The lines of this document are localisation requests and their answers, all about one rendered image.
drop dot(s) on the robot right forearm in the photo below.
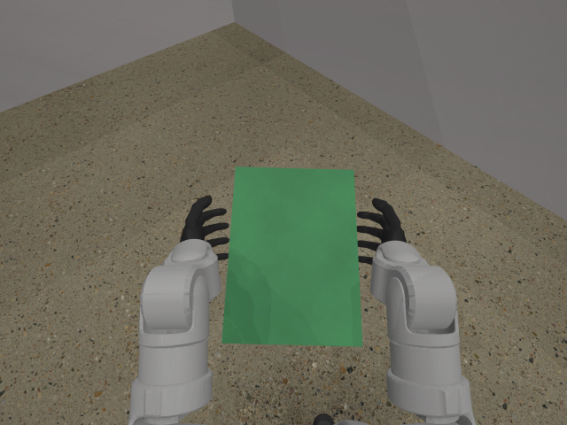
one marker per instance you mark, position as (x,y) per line
(425,377)

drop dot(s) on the left robot hand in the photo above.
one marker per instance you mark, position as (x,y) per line
(196,218)

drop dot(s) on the right robot hand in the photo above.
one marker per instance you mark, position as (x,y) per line
(390,223)

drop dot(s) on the robot left forearm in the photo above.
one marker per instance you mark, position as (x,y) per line
(173,377)

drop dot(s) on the carton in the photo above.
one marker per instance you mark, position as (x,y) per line
(293,268)

